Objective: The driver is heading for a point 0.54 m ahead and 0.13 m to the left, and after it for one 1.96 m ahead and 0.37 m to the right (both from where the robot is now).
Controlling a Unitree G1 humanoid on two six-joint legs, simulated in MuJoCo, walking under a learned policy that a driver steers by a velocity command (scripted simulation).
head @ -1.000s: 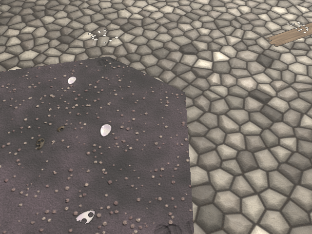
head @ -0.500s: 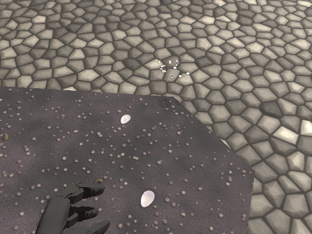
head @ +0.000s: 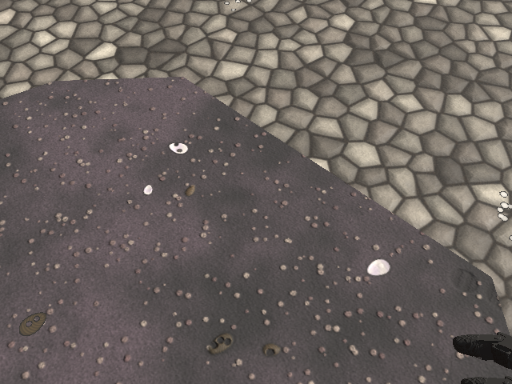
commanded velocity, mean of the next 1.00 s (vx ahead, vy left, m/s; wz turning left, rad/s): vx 0.32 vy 0.00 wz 0.58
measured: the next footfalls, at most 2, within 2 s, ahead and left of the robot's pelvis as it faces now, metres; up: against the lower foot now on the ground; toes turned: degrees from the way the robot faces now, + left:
left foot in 0.04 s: +0.16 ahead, +0.08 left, +0.00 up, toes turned +6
right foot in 0.44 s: +0.19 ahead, -0.11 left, +0.00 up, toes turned +32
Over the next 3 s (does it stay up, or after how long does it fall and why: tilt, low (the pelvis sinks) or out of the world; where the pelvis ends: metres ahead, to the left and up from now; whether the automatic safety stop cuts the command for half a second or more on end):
stays up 0.93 0.32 0.01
